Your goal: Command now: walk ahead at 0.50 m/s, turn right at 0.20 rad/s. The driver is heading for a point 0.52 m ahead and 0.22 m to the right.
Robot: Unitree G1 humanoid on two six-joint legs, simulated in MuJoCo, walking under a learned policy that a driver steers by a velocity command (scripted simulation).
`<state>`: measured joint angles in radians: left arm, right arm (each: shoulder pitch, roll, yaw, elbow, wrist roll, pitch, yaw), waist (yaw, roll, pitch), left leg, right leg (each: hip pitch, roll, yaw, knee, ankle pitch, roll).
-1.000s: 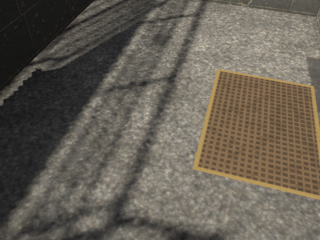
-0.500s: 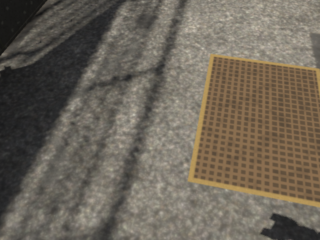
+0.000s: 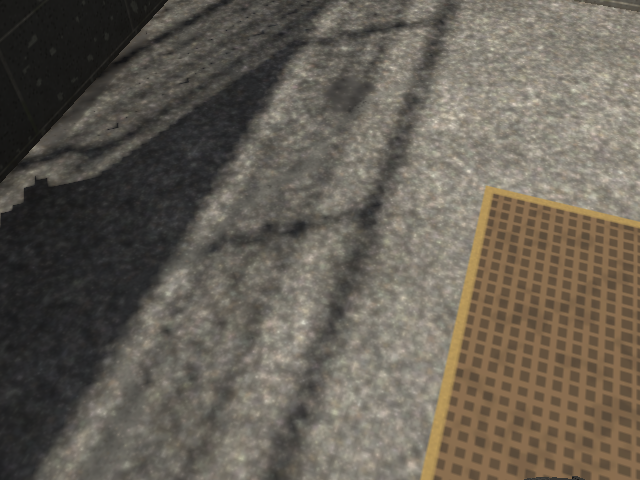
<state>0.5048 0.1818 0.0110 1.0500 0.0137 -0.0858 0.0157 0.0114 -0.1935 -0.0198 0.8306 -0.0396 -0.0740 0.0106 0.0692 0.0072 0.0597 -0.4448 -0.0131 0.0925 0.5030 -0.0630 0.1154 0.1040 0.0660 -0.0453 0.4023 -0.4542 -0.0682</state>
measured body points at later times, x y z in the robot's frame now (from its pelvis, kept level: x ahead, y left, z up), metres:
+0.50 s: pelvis +0.26 -0.03 +0.00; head +0.30 -0.04 +0.45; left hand +0.49 +0.15 -0.11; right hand +0.15 -0.25 -0.14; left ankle +0.12 +0.08 -0.72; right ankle +0.38 -0.13 -0.71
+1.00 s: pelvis +0.47 -0.11 +0.02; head +0.50 -0.13 +0.46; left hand +0.59 +0.13 -0.12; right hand +0.49 -0.38 -0.12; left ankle +0.62 -0.06 -0.70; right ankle +0.38 -0.12 -0.72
